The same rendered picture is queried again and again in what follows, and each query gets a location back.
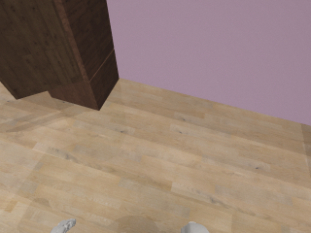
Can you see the cupboard door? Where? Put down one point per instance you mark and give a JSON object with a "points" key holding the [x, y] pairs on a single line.
{"points": [[35, 52]]}

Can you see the left robot hand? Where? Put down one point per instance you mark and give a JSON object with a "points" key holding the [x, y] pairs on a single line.
{"points": [[64, 226]]}

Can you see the robot right thigh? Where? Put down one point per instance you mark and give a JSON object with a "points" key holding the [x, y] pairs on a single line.
{"points": [[193, 227]]}

